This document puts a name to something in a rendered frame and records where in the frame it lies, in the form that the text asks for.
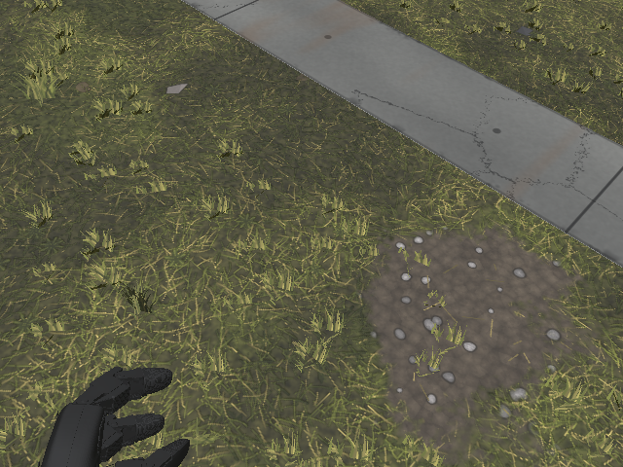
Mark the robot left hand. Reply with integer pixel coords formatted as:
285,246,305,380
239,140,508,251
38,367,190,467

